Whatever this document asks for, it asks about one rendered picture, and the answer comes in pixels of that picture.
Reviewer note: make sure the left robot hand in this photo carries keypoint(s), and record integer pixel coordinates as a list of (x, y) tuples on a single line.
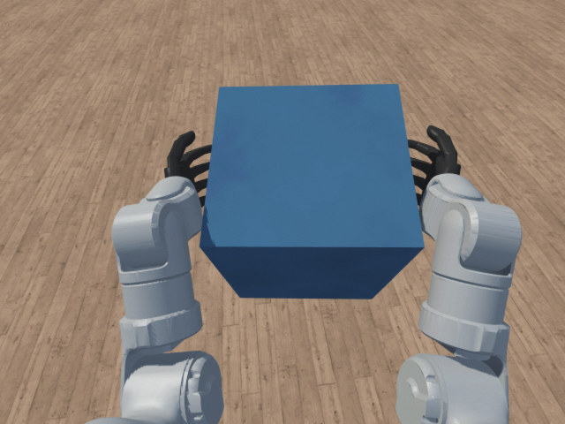
[(179, 163)]

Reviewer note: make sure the carton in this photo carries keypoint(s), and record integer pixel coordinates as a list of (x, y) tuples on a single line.
[(310, 191)]

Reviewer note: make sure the robot left upper arm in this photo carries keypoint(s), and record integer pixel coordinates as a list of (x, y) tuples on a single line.
[(171, 388)]

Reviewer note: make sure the robot left forearm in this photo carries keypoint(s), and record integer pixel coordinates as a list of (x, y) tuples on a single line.
[(153, 260)]

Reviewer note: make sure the robot right forearm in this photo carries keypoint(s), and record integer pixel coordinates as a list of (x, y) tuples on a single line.
[(473, 265)]

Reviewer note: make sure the right robot hand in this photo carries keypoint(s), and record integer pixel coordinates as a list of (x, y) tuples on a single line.
[(443, 160)]

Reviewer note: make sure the robot right upper arm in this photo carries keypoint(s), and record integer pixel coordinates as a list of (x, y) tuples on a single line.
[(438, 389)]

